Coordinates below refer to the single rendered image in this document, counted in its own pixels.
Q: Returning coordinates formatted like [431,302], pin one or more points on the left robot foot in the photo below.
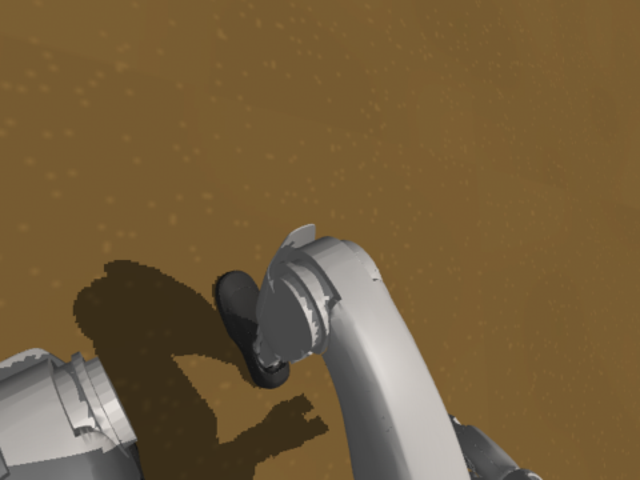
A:
[135,453]

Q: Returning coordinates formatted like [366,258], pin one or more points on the right robot hand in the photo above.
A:
[482,455]

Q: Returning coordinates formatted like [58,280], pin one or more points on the right robot foot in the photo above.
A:
[236,297]

